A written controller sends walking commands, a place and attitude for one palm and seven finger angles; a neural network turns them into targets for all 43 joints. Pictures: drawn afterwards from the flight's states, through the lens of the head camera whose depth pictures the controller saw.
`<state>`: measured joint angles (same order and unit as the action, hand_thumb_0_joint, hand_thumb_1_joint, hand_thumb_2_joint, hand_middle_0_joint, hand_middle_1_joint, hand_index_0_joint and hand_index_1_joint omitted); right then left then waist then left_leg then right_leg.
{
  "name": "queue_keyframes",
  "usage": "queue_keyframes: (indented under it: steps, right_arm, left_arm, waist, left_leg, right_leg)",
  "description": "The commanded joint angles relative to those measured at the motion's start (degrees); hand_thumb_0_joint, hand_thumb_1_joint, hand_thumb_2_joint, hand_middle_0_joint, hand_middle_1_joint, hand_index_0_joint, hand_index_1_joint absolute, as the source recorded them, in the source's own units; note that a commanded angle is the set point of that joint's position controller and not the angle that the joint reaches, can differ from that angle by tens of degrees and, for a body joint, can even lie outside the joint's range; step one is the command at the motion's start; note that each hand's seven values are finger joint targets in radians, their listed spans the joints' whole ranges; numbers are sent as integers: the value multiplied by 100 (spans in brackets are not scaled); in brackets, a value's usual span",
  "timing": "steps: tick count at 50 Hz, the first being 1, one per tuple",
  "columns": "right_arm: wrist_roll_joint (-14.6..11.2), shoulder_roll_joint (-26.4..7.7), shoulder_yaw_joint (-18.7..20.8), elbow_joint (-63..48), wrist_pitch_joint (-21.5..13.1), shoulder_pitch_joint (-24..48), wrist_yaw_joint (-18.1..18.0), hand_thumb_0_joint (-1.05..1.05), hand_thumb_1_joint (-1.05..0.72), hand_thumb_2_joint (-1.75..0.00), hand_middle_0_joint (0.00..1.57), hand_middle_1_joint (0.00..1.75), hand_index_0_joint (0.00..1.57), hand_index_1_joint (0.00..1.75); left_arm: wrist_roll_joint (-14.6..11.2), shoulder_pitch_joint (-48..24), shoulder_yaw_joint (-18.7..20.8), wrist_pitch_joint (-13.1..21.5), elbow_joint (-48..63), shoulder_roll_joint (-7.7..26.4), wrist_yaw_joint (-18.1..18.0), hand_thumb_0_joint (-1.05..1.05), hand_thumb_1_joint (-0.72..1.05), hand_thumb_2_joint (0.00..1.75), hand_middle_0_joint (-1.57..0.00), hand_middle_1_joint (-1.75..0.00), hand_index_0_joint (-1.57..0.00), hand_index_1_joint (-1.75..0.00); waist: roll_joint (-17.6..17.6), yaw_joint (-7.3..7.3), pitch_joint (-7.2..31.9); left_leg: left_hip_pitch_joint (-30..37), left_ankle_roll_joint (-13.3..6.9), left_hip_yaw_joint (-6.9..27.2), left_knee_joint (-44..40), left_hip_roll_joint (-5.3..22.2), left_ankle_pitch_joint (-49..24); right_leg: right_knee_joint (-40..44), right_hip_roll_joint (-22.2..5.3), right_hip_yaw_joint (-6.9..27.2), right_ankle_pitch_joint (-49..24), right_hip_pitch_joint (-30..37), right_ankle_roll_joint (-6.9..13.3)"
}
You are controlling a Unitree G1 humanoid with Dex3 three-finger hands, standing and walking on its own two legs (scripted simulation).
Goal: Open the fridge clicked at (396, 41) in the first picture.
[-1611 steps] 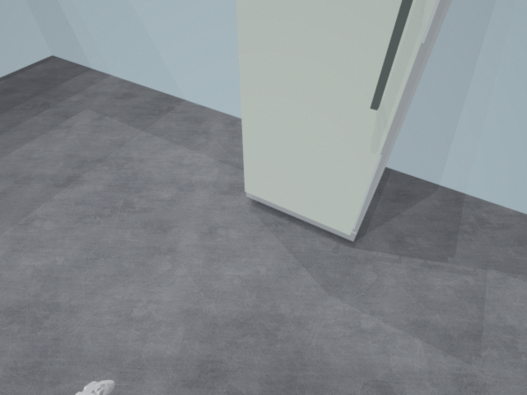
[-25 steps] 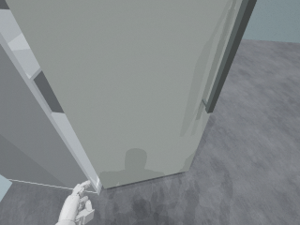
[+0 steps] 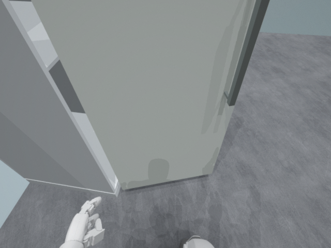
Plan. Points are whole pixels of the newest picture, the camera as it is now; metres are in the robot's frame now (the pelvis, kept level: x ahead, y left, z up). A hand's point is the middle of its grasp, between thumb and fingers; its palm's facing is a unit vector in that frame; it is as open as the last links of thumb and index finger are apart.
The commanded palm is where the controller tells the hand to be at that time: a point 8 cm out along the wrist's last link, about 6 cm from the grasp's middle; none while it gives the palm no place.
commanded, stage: step back with the hand held close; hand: right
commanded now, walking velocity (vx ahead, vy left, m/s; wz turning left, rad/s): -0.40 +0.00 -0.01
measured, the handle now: (243, 46) +0.58 -0.21 +0.19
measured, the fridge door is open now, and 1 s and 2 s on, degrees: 70 70 70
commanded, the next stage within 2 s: stop stepping back and stand still in 0.14 s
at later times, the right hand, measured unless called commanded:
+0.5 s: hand out of the picture +0.09 -0.32 +0.20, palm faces +0.43 +0.75 -0.50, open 7.4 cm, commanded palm +0.04 -0.34 +0.19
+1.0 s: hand out of the picture +0.04 -0.35 +0.20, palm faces +0.46 +0.71 -0.53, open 7.4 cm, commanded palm -0.02 -0.38 +0.19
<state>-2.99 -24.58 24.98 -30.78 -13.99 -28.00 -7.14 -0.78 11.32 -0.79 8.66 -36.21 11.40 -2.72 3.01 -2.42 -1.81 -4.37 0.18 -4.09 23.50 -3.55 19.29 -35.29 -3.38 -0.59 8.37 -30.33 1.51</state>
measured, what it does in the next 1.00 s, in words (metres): walks backwards: right foot, then left foot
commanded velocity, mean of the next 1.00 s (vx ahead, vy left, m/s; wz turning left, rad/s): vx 0.06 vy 0.06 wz -0.01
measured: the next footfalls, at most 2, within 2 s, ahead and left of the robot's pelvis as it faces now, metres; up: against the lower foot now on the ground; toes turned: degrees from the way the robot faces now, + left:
right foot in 0.16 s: +0.07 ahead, -0.09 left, +0.00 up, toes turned +1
left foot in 0.52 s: -0.12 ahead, +0.06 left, +0.00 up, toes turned +5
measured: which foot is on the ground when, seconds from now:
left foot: down 0.00-0.16, up 0.18-0.50, down 0.52-1.00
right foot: up 0.00-0.14, down 0.16-0.50, up 0.52-0.74, down 0.76-1.00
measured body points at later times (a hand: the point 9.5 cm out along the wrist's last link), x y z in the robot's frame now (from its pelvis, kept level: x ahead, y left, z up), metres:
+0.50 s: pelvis -0.10 -0.04 +0.02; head -0.11 -0.07 +0.47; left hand +0.04 +0.19 -0.05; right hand +0.06 -0.35 +0.23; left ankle -0.16 +0.06 -0.72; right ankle +0.02 -0.10 -0.71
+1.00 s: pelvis -0.15 -0.08 +0.00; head -0.16 -0.09 +0.45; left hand -0.01 +0.14 -0.09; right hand +0.01 -0.39 +0.23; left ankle -0.10 +0.02 -0.73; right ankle -0.15 -0.21 -0.71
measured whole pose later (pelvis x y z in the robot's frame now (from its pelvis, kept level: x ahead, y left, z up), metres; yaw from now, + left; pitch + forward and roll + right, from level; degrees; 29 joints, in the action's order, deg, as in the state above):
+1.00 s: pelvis -0.15 -0.08 +0.00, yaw -2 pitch -2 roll +2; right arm -1.9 -31.1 28.7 -30.3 -12.9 -31.4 -7.9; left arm -0.3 17.7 -1.5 6.1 -34.9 8.6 -1.6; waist -0.9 1.2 0.9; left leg -17.0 -3.0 -4.7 32.2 -1.4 18.3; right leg -46.6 -3.3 1.4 27.8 -20.4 0.9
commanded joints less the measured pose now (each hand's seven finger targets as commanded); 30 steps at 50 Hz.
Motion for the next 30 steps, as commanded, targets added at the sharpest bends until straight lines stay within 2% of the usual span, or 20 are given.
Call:
queue_keyframes:
  steps: [1,3,5,6,7,8,10,11,12,15,18,21,22,23,24,25,27,28,29,30]
  right_arm:
    - [-27,-1272,503,-637,-356,603,-60,0,-90,-90,20,30,20,30]
    - [48,-1193,690,-609,-257,509,-22,0,-90,-90,20,30,20,30]
    - [35,-1339,881,-797,-345,631,-66,0,-90,-90,20,30,20,30]
    - [25,-1305,826,-922,-359,606,-95,0,-90,-90,20,30,20,30]
    - [19,-1177,683,-1256,-414,627,-123,0,-90,-90,20,30,20,30]
    - [14,-1177,657,-1587,-442,596,-138,0,-90,-90,20,30,20,30]
    - [-74,-860,514,-1251,-483,299,-36,0,-90,-90,20,30,20,30]
    - [-89,-1184,749,-1704,-465,216,-36,0,-90,-90,20,30,20,30]
    - [-72,-1252,910,-1834,-413,13,-74,0,-90,-90,20,30,20,30]
    - [-18,-1191,1056,-2166,-279,-548,-131,0,-90,-90,20,30,20,30]
    - [-17,-1168,1136,-1837,-133,-770,-175,0,-90,-90,20,30,20,30]
    - [29,-1090,938,-1048,42,-426,-177,0,-90,-90,20,30,20,30]
    - [48,-1070,819,-865,78,-201,-146,0,-90,-90,20,30,20,30]
    - [76,-1128,736,-669,96,-65,-110,0,-90,-90,20,30,20,30]
    - [92,-1068,549,-509,94,18,-74,0,-90,-90,20,30,20,30]
    - [31,-966,320,-627,136,414,-26,0,-90,-90,20,30,20,30]
    - [-29,-1266,615,-461,89,864,-53,0,-90,-90,20,30,20,30]
    - [-32,-898,390,-39,70,801,-19,0,-90,-90,20,30,20,30]
    - [-39,-934,177,-184,110,1084,70,0,-90,-90,20,30,20,30]
    - [17,-932,245,-78,105,1006,40,0,-90,-90,20,30,20,30]
  left_arm:
    - [-161,-447,414,246,844,733,-207,0,90,90,-20,-30,-20,-30]
    - [-124,-775,163,108,1078,449,-182,0,90,90,-20,-30,-20,-30]
    - [-38,-914,-41,27,1094,527,-271,0,90,90,-20,-30,-20,-30]
    - [-43,-862,-24,25,1029,586,-311,0,90,90,-20,-30,-20,-30]
    - [7,-783,87,83,1103,633,-268,0,90,90,-20,-30,-20,-30]
    - [51,-529,255,132,1072,806,-165,0,90,90,-20,-30,-20,-30]
    - [-80,-105,425,243,883,901,-4,0,90,90,-20,-30,-20,-30]
    - [23,-339,416,331,1012,845,-23,0,90,90,-20,-30,-20,-30]
    - [26,-270,492,331,1000,884,-24,0,90,90,-20,-30,-20,-30]
    - [-53,-315,538,273,1145,831,83,0,90,90,-20,-30,-20,-30]
    - [-36,-381,458,193,1126,741,65,0,90,90,-20,-30,-20,-30]
    - [50,-353,387,184,968,752,-84,0,90,90,-20,-30,-20,-30]
    - [67,-306,386,165,923,769,-115,0,90,90,-20,-30,-20,-30]
    - [44,-208,391,135,860,758,-128,0,90,90,-20,-30,-20,-30]
    - [29,8,417,96,731,710,-143,0,90,90,-20,-30,-20,-30]
    - [-37,-193,421,0,776,738,-145,0,90,90,-20,-30,-20,-30]
    - [32,-348,353,-65,791,728,-111,0,90,90,-20,-30,-20,-30]
    - [-1,-224,424,16,773,729,-150,0,90,90,-20,-30,-20,-30]
    - [-99,-348,584,8,905,998,-100,0,90,90,-20,-30,-20,-30]
    - [-53,-475,548,-56,882,962,-78,0,90,90,-20,-30,-20,-30]
  waist:
    - [-2407,82,306]
    - [-1810,118,-80]
    - [-390,281,-108]
    - [310,373,327]
    - [988,237,636]
    - [1645,102,1143]
    - [601,197,1157]
    - [652,121,1321]
    - [720,231,1332]
    - [914,235,1290]
    - [1533,183,910]
    - [1611,161,614]
    - [1330,159,599]
    - [481,191,740]
    - [-694,315,936]
    - [-1587,331,672]
    - [-1541,337,477]
    - [-2059,261,72]
    - [-2131,295,-539]
    - [-1565,325,-824]
  left_leg:
    - [-1183,-1035,1216,-421,2429,-5129]
    - [-560,-1100,1077,113,2347,-5971]
    - [-166,-529,580,1354,1625,-6515]
    - [-358,-294,371,1937,1305,-5512]
    - [-1113,-101,302,2544,811,-2897]
    - [-2116,-40,603,3370,371,621]
    - [-2308,-60,927,4048,140,1420]
    - [-2044,46,852,4188,139,1416]
    - [-1874,56,801,4185,164,1176]
    - [-1526,78,305,3371,94,537]
    - [-708,-29,-314,2064,-216,663]
    - [165,-251,-515,412,-358,856]
    - [484,-325,-475,-197,-279,553]
    - [312,-422,-191,-834,112,68]
    - [-502,-633,398,-1173,910,-539]
    - [-1538,-949,970,-1263,1755,-1138]
    - [-1392,-1444,928,-983,2259,-1877]
    - [-1466,-1290,1368,-1148,2279,-889]
    - [-2105,-1234,1785,-1390,2223,-101]
    - [-2419,-1372,2202,-1473,2409,533]
  right_leg:
    - [-3418,466,193,2344,321,-211]
    - [-2426,107,305,2453,-82,-178]
    - [580,469,-191,1113,292,-152]
    - [1771,474,-332,-571,1254,-208]
    - [1860,-295,290,-2873,2301,-56]
    - [1275,-1453,1567,-4809,3053,319]
    - [1481,-1583,1405,-3697,2875,690]
    - [1720,-1543,1731,-2258,2276,638]
    - [1850,-1435,1725,-1498,1991,491]
    - [2321,-932,1267,1718,1643,326]
    - [2971,-612,1023,3460,899,-160]
    - [2979,-405,831,3209,643,-611]
    - [2489,-212,623,2903,607,-665]
    - [1293,152,163,2330,1048,-562]
    - [-642,614,-368,1880,1694,-330]
    - [-2859,756,-229,1557,1563,-165]
    - [-5624,673,146,1722,21,-197]
    - [-5437,340,585,1787,-506,-113]
    - [-5050,203,785,1434,-425,-127]
    - [-4283,-206,973,1389,-286,-98]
